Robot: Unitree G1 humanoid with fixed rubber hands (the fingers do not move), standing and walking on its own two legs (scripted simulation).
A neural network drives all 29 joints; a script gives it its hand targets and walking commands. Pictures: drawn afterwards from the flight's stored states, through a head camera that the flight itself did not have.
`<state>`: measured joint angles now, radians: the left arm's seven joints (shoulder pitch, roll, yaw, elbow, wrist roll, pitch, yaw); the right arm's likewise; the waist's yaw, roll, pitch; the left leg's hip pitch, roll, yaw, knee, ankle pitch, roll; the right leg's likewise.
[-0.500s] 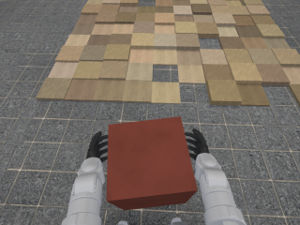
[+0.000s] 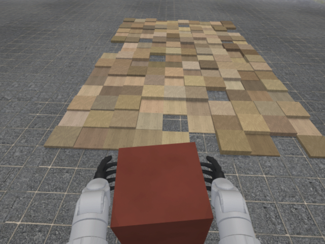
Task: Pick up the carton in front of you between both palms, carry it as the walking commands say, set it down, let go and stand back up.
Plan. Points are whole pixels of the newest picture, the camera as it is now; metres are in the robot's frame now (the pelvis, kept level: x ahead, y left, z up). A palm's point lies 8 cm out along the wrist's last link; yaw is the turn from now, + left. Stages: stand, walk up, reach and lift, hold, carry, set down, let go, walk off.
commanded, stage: reach and lift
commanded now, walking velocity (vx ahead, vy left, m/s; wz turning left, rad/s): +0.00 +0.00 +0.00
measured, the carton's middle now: (161, 200) +0.29 +0.00 -0.06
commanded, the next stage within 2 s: hold in 0.84 s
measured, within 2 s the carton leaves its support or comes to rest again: neither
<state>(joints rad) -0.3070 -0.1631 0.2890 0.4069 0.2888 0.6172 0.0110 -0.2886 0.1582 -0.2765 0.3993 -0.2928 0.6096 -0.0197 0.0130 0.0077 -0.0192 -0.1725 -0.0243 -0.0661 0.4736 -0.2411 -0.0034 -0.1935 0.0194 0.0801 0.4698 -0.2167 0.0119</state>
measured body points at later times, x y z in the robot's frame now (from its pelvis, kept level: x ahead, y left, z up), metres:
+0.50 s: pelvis +0.01 +0.00 +0.00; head -0.01 -0.01 +0.45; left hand +0.32 +0.15 +0.02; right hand +0.31 -0.15 +0.02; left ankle +0.01 +0.12 -0.74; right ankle +0.03 -0.13 -0.74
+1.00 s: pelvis +0.01 +0.00 +0.01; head -0.02 -0.01 +0.46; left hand +0.31 +0.15 +0.04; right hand +0.31 -0.15 +0.04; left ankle +0.01 +0.12 -0.74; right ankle +0.03 -0.13 -0.74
